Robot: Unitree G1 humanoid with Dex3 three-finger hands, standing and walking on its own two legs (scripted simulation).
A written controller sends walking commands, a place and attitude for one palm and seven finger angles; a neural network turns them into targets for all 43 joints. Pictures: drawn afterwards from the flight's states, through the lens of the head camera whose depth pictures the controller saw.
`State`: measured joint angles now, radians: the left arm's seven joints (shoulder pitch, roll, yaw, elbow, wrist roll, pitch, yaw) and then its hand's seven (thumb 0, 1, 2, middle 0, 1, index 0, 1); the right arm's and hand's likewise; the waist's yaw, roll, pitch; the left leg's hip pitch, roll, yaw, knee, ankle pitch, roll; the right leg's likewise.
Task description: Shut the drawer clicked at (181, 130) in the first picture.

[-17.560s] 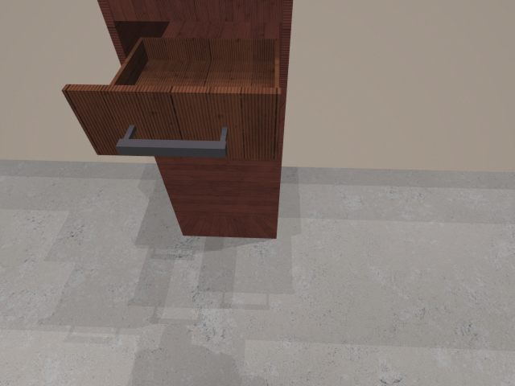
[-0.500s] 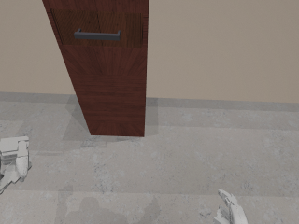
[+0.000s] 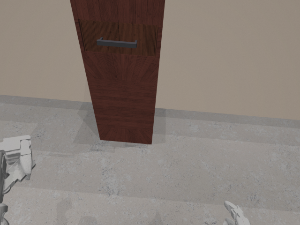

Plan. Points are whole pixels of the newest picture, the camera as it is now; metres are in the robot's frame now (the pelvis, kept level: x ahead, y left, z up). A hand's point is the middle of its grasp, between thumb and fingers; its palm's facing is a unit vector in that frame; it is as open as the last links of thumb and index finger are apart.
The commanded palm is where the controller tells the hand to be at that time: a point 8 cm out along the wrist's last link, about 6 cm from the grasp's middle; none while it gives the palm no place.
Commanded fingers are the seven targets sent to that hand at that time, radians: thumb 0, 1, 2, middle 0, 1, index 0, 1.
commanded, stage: stop stepping back and stand still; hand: left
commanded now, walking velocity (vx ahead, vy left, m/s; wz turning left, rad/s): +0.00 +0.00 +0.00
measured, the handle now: (117, 42) +0.92 +0.21 +0.11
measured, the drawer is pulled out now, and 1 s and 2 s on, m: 0.00 0.00 0.00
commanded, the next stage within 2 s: let the arm hang, fingers relaxed in 0.14 s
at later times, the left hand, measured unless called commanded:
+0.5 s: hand out of the picture +0.09 +0.20 -0.14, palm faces -0.01 -0.97 -0.24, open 3.1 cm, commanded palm none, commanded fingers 0.00 0.90 0.90 -0.84 -0.99 -0.84 -0.99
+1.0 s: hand out of the picture +0.01 +0.20 -0.16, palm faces +0.04 -0.97 -0.26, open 6.9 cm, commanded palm none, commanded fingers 0.00 0.90 0.90 -0.20 -0.30 -0.20 -0.30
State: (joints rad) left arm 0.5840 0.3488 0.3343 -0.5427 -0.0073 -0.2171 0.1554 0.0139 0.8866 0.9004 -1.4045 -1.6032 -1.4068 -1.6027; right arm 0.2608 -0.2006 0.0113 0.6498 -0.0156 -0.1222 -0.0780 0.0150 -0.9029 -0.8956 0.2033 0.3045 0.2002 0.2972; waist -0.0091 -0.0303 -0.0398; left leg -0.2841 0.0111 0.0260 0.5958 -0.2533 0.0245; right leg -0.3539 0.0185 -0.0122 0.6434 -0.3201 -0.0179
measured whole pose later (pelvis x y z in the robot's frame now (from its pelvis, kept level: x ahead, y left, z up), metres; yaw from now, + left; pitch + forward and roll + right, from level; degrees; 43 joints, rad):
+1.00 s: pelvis +0.01 +0.00 +0.01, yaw +2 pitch -2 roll +0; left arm 0.25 0.21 0.00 1.13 0.01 0.01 0.02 0.01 0.91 0.90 -0.28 -0.41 -0.28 -0.41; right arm 0.29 -0.17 -0.01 1.11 -0.02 0.01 -0.01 0.01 -0.91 -0.90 0.20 0.30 0.20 0.30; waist 0.00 0.02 0.05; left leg -0.21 -0.02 -0.02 0.44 -0.19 0.01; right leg -0.23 0.03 0.02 0.43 -0.17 -0.02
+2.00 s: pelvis +0.04 -0.01 +0.02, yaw +1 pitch -1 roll +0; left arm 0.19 0.20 0.00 1.14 0.01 -0.01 0.02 0.00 0.91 0.90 -0.20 -0.30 -0.20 -0.30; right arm 0.22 -0.20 -0.01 1.13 -0.02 0.01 -0.02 0.00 -0.91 -0.90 0.20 0.30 0.20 0.30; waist -0.01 0.01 0.07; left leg -0.15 0.00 -0.02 0.38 -0.22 0.00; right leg -0.17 0.05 0.02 0.38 -0.19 -0.04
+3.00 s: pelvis +0.05 -0.01 +0.02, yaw +1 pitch -1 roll +0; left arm 0.20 0.20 0.01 1.14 0.00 -0.01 0.02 0.00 0.91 0.90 -0.20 -0.30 -0.20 -0.30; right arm 0.23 -0.20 -0.02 1.14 -0.01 0.00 -0.03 0.00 -0.91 -0.90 0.20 0.30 0.20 0.30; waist -0.01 0.01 0.06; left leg -0.12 0.01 -0.01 0.37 -0.22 -0.01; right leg -0.15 0.06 0.03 0.37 -0.20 -0.05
